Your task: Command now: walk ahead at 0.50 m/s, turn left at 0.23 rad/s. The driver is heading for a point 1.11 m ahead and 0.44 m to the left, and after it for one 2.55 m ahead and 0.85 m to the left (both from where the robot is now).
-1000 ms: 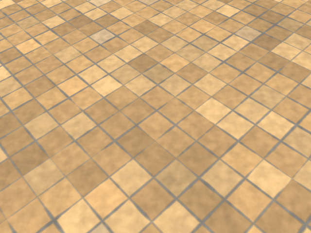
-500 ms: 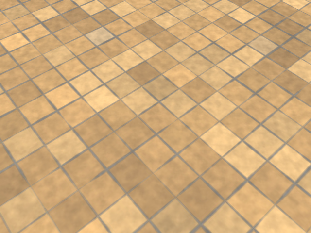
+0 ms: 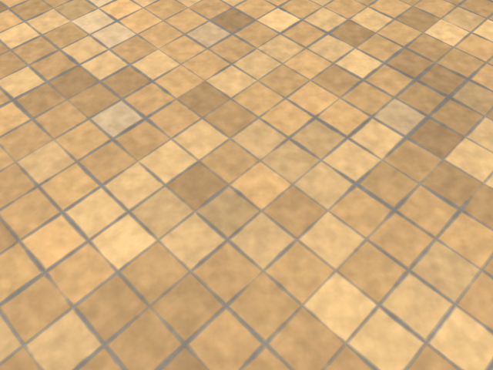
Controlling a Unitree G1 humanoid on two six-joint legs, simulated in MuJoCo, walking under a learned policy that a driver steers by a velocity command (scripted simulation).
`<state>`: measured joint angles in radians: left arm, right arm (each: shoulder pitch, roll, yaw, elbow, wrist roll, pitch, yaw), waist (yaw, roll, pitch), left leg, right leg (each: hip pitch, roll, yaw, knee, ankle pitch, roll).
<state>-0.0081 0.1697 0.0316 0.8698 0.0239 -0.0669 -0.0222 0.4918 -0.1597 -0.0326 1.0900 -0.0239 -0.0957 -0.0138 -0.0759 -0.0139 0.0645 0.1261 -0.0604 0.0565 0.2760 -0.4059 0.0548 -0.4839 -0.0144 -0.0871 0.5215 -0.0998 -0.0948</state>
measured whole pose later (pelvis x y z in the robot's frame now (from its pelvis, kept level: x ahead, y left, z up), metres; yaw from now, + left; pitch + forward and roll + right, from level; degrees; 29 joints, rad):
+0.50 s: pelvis +0.26 +0.01 +0.01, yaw +15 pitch +1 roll -1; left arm 0.43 0.17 0.05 1.02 0.02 -0.10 0.03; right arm 0.03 -0.19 -0.05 0.85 -0.04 -0.01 0.06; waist 0.04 0.02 0.07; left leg -0.57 0.05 0.13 0.66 -0.09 0.12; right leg 0.11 0.00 -0.34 0.27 -0.38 -0.01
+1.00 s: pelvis +0.51 +0.12 +0.01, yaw +33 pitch +2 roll +0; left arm 0.03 0.24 0.04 0.75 0.04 -0.02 -0.03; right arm 0.45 -0.25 -0.07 0.90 -0.01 -0.05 0.00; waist -0.09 -0.04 0.04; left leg 0.01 -0.14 -0.15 0.26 -0.29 0.13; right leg -0.67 -0.08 0.02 0.74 -0.05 0.05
